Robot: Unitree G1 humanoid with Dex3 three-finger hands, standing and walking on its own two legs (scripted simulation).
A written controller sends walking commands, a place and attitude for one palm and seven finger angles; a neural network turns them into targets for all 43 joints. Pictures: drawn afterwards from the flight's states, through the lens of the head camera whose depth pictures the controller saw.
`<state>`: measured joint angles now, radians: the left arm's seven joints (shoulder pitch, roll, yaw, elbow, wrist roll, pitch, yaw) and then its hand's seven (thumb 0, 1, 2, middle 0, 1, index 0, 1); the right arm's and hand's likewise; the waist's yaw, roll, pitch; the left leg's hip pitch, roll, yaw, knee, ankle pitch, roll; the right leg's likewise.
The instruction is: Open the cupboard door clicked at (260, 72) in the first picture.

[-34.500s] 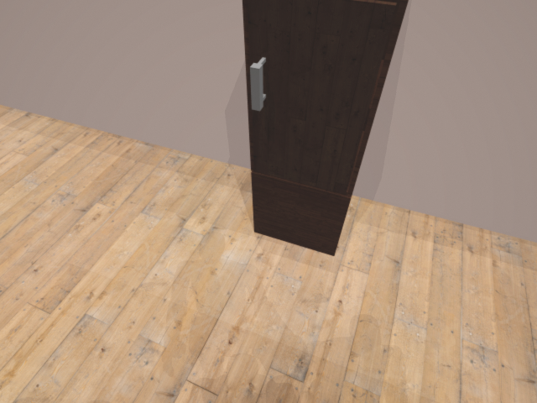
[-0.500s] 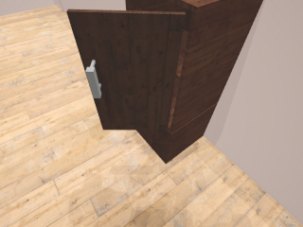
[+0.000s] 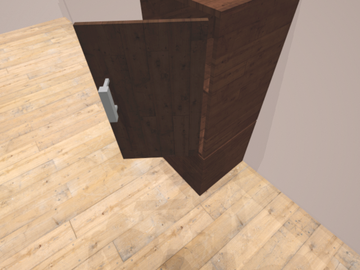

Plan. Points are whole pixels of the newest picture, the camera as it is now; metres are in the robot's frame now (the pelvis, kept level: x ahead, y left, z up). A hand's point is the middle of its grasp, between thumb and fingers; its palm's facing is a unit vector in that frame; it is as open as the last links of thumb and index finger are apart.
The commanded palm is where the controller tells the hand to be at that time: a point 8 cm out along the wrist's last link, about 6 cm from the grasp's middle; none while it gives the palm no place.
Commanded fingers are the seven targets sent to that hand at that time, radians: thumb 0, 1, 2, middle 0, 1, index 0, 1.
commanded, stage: look again from close up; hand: left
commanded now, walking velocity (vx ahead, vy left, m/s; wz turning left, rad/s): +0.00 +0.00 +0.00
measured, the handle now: (110, 100) +0.58 +0.26 +0.03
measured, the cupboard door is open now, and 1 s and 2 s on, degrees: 53 53 53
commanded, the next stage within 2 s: come to a stop and stand still in 0.44 s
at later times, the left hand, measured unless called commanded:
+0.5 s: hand out of the picture +0.02 +0.13 -0.17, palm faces +0.02 -0.98 -0.19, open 7.4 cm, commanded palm none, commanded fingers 0.00 0.90 0.90 -0.20 -0.30 -0.20 -0.30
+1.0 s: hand out of the picture +0.04 +0.13 -0.17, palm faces +0.04 -0.98 -0.20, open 7.3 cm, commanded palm none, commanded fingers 0.00 0.90 0.90 -0.20 -0.30 -0.20 -0.30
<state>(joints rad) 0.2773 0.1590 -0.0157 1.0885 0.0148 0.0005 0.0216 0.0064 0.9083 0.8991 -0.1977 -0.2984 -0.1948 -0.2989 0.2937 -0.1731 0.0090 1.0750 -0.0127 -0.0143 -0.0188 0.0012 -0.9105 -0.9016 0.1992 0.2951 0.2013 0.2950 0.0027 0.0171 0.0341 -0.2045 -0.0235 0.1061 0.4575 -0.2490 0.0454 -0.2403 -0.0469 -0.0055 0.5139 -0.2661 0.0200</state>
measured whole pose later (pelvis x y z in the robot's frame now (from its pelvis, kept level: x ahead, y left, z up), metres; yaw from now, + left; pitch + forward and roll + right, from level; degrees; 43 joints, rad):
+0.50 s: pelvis +0.02 -0.04 +0.00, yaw +0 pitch +0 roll +1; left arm 0.28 0.15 -0.01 1.12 0.01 -0.02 0.03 0.01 0.92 0.90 -0.20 -0.30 -0.20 -0.30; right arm 0.25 -0.16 0.01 1.12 -0.01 -0.02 -0.03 0.00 -0.92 -0.90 0.20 0.29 0.20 0.29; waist 0.01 0.00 0.04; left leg -0.17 0.03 0.08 0.45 -0.27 -0.01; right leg -0.20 0.01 -0.03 0.50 -0.29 -0.03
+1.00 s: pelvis +0.03 -0.05 +0.00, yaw +1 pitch -1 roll +1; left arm 0.26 0.16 0.00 1.11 0.01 -0.02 0.03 0.01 0.92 0.90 -0.20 -0.30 -0.20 -0.30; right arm 0.25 -0.15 0.01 1.13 -0.01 -0.02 -0.03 0.00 -0.91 -0.90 0.20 0.29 0.20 0.29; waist 0.01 0.00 0.04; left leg -0.14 0.05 0.06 0.42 -0.27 -0.03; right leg -0.16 0.02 -0.05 0.46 -0.29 -0.05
